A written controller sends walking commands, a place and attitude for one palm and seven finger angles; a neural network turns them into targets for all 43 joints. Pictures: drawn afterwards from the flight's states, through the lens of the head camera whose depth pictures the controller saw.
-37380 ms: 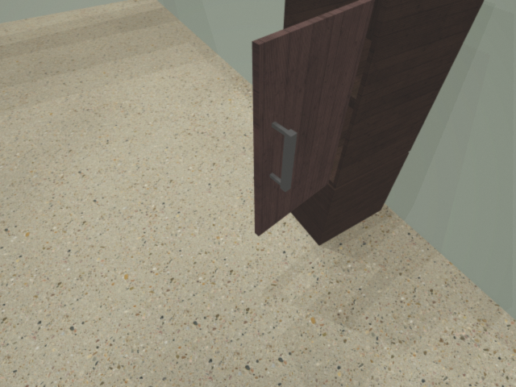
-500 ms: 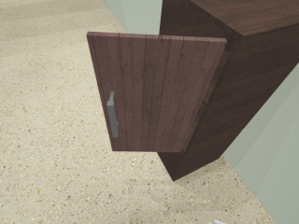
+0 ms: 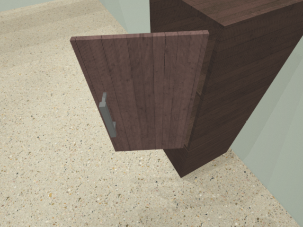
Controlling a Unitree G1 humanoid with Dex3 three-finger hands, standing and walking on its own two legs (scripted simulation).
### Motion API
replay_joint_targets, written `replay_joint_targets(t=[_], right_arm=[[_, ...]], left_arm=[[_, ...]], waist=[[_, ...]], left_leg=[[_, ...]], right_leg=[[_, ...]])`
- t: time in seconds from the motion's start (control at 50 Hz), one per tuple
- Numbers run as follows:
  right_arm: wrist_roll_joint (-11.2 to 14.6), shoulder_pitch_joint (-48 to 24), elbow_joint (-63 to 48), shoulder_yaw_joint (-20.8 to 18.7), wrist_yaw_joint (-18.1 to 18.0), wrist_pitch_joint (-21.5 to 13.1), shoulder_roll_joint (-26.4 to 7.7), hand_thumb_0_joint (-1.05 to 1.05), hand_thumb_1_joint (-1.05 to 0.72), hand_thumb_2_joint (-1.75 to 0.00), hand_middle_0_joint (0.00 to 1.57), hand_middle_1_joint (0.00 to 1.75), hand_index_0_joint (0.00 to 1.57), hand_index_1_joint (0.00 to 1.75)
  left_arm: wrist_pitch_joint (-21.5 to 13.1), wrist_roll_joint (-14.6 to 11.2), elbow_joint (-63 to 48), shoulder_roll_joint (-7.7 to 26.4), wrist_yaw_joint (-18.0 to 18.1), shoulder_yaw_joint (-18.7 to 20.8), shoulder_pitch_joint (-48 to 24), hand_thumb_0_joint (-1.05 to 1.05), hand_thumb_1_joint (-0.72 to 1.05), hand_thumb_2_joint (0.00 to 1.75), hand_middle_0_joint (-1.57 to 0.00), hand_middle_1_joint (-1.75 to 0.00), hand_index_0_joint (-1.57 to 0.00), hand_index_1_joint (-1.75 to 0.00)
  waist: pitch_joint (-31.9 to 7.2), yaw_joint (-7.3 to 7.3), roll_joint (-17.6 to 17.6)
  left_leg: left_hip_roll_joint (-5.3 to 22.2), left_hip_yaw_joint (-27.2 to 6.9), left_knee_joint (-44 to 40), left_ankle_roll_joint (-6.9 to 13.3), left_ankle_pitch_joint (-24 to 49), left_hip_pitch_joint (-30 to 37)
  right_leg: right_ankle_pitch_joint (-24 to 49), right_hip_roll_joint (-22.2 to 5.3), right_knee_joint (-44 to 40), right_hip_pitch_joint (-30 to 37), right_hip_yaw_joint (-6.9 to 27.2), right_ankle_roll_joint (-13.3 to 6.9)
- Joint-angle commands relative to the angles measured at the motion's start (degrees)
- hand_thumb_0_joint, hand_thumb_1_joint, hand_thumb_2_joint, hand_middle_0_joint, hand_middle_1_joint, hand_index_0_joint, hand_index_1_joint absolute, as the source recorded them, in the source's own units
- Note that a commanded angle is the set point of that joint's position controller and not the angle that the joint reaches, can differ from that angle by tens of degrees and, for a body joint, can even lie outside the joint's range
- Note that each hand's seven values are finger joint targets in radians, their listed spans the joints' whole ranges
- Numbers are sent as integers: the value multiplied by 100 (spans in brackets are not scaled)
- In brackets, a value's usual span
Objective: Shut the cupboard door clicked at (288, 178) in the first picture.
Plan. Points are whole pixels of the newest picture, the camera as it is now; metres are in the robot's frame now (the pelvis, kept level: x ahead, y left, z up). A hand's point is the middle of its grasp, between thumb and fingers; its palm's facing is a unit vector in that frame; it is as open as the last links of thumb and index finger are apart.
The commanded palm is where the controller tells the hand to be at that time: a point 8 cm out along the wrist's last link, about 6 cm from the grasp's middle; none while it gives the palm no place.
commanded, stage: come to a stop and stand still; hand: left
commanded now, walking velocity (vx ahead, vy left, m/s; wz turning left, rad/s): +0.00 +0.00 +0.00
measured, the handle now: (109, 116) +0.45 +0.19 -0.03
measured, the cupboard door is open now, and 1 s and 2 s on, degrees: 65 65 65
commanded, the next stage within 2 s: look again from close up in 1.18 s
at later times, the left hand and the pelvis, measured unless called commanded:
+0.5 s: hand out of the picture -0.01 +0.26 -0.17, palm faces -0.03 -0.97 -0.25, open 7.4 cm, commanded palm none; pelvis -0.03 +0.07 -0.01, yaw -2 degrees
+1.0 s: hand out of the picture +0.04 +0.23 -0.18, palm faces -0.03 -0.98 -0.21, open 7.4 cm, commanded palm none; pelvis +0.00 +0.05 -0.01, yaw -1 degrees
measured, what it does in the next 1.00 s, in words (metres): steps on the spot: left foot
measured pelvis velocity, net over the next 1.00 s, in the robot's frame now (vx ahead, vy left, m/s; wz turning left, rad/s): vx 0.00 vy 0.05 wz -0.02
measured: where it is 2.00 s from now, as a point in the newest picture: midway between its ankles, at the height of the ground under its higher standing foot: outside the picture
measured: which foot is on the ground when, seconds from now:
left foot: up 0.00-0.06, down 0.08-1.00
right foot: down 0.00-1.00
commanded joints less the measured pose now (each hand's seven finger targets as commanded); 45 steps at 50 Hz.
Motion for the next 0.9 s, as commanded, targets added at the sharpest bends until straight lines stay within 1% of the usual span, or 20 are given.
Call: replay_joint_targets(t=[0.0, 0.02, 0.04, 0.06, 0.08, 0.1, 0.12, 0.14, 0.18, 0.22, 0.24, 0.34, 0.42, 0.48, 0.5, 0.56, 0.62, 0.78, 0.8, 0.88], right_arm=[[24, 521, -789, 32, 15, -315, -102, 0, -90, -90, 20, 30, 20, 30], [-30, 630, -730, 35, 17, -349, -212, 0, -90, -90, 20, 30, 20, 30], [-75, 616, -752, 25, 4, -384, -419, 0, -90, -90, 20, 30, 20, 30], [-97, 543, -808, 55, -15, -368, -476, 0, -90, -90, 20, 30, 20, 30], [-98, 567, -826, 77, -31, -364, -463, 0, -90, -90, 20, 30, 20, 30], [-115, 649, -746, 84, -31, -405, -381, 0, -90, -90, 20, 30, 20, 30], [-105, 620, -728, 124, -18, -421, -406, 0, -90, -90, 20, 30, 20, 30], [-103, 473, -742, 129, -19, -424, -442, 0, -90, -90, 20, 30, 20, 30], [-96, 423, -768, 128, -7, -407, -474, 0, -90, -90, 20, 30, 20, 30], [-110, 517, -723, 100, 1, -414, -463, 0, -90, -90, 20, 30, 20, 30], [-114, 535, -701, 92, 6, -415, -496, 0, -90, -90, 20, 30, 20, 30], [-107, 622, -529, 123, -3, -471, -508, 0, -90, -90, 20, 30, 20, 30], [-87, 721, -330, 164, -22, -520, -463, 0, -90, -90, 20, 30, 20, 30], [-66, 805, -181, 183, -44, -563, -441, 0, -90, -90, 20, 30, 20, 30], [-57, 816, -126, 192, -56, -565, -394, 0, -90, -90, 20, 30, 20, 30], [-43, 827, 5, 207, -78, -587, -409, 0, -90, -90, 20, 30, 20, 30], [-38, 820, 101, 209, -97, -578, -374, 0, -90, -90, 20, 30, 20, 30], [-45, 695, 255, 210, -114, -577, -318, 0, -90, -90, 20, 30, 20, 30], [-42, 687, 255, 201, -120, -571, -273, 0, -90, -90, 20, 30, 20, 30], [-52, 633, 287, 192, -121, -580, -311, 0, -90, -90, 20, 30, 20, 30]], left_arm=[[-121, -24, -586, 1213, 140, 203, 20, 0, 90, 90, -20, -30, -20, -30], [-85, -61, -566, 1063, 115, 147, 27, 0, 90, 90, -20, -30, -20, -30], [-39, -88, -535, 864, 94, 110, 110, 0, 90, 90, -20, -30, -20, -30], [-8, -70, -560, 768, 86, 103, 185, 0, 90, 90, -20, -30, -20, -30], [-39, -48, -561, 716, 65, 95, 164, 0, 90, 90, -20, -30, -20, -30], [1, -45, -542, 738, 47, 91, 72, 0, 90, 90, -20, -30, -20, -30], [62, -48, -521, 786, 16, 73, -31, 0, 90, 90, -20, -30, -20, -30], [86, -44, -501, 732, -12, 48, 42, 0, 90, 90, -20, -30, -20, -30], [95, -30, -470, 729, -58, 15, 98, 0, 90, 90, -20, -30, -20, -30], [84, -18, -468, 739, -77, 14, 131, 0, 90, 90, -20, -30, -20, -30], [80, -22, -472, 732, -86, 11, 153, 0, 90, 90, -20, -30, -20, -30], [43, -33, -403, 715, -99, -7, 208, 0, 90, 90, -20, -30, -20, -30], [-3, -51, -252, 711, -98, -44, 219, 0, 90, 90, -20, -30, -20, -30], [-33, -71, -117, 717, -85, -57, 226, 0, 90, 90, -20, -30, -20, -30], [-31, -70, -87, 706, -80, -57, 189, 0, 90, 90, -20, -30, -20, -30], [-37, -85, 45, 718, -64, -66, 224, 0, 90, 90, -20, -30, -20, -30], [-33, -81, 130, 684, -53, -73, 195, 0, 90, 90, -20, -30, -20, -30], [-24, -80, 238, 648, -49, -68, 135, 0, 90, 90, -20, -30, -20, -30], [-35, -71, 227, 641, -43, -57, 140, 0, 90, 90, -20, -30, -20, -30], [-65, -82, 237, 686, -42, -51, 90, 0, 90, 90, -20, -30, -20, -30]], waist=[[-1086, -318, -66], [-740, -314, 122], [-506, -185, 483], [-282, -97, 294], [-47, -123, -36], [19, -164, 712], [146, -161, 1034], [269, -74, 1014], [501, -40, 366], [389, -65, 38], [307, -64, 35], [66, -63, 211], [-53, -90, 170], [-234, -110, 73], [-153, -120, 104], [-284, -121, 87], [-180, -141, 5], [-156, -132, 147], [-108, -133, -4], [-341, -138, 8]], left_leg=[[-69, 246, -1249, 222, 1090, 442], [158, 62, -1610, 270, 1569, 658], [635, -338, -1564, 442, 2500, 534], [810, -374, -1542, 531, 2382, 230], [710, -288, -1441, 491, 2038, 69], [649, -404, -1647, 480, 2141, -1], [677, -592, -2016, 519, 1681, -215], [696, -698, -2276, 576, 936, -420], [604, -734, -2537, 567, -231, -744], [529, -729, -2607, 560, -415, -656], [523, -716, -2616, 563, -490, -569], [577, -783, -2715, 603, -252, -340], [553, -652, -2577, 587, 475, -41], [542, -501, -2363, 566, 1337, 288], [541, -457, -2342, 565, 1540, 282], [537, -357, -2183, 544, 2107, 520], [534, -305, -2124, 530, 2270, 570], [523, -262, -2098, 497, 2386, 671], [518, -245, -2054, 502, 2425, 664], [519, -224, -1978, 472, 2672, 856]], right_leg=[[3459, -990, 386, 539, 731, -406], [2346, -705, 505, 60, 584, -224], [1283, -436, 417, -226, 401, -52], [602, -308, 178, -283, 332, -23], [469, -285, 16, -436, 447, -67], [406, -274, 191, -361, 422, -86], [-157, -99, 298, -263, 239, -1], [-382, -27, 253, -241, 196, 33], [-483, -45, 86, -232, 264, 27], [-582, -92, 8, -269, 330, 20], [-688, -103, -32, -324, 369, 28], [-312, -130, 20, -252, 365, 19], [96, -225, -66, -189, 442, 10], [522, -296, -90, -80, 473, 37], [589, -285, -94, -63, 462, 46], [838, -336, -86, 16, 472, 79], [945, -341, -112, -5, 471, 98], [1059, -352, -142, 17, 479, 112], [1179, -352, -159, 27, 480, 101], [1506, -412, -143, 117, 501, 89]])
